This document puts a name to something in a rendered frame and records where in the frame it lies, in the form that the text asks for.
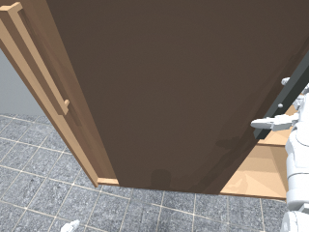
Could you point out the wardrobe door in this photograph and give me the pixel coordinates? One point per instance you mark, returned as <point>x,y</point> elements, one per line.
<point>41,27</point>
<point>174,85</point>

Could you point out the robot right forearm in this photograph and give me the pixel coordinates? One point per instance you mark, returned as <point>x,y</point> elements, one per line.
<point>297,163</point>

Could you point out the left robot hand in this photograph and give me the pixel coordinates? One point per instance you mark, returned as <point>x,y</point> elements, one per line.
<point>70,227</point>

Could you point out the handle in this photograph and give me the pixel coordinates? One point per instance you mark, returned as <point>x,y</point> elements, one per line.
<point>24,43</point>
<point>292,89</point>

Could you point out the robot right upper arm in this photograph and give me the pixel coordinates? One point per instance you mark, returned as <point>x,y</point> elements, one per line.
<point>295,221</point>

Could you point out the right robot hand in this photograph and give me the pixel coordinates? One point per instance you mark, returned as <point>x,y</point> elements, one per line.
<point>284,122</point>

